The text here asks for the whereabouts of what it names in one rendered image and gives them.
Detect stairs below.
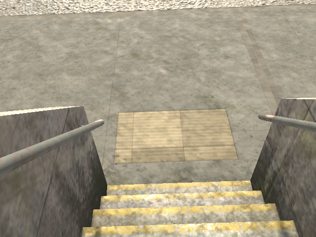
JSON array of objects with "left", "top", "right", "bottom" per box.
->
[{"left": 81, "top": 181, "right": 299, "bottom": 237}]

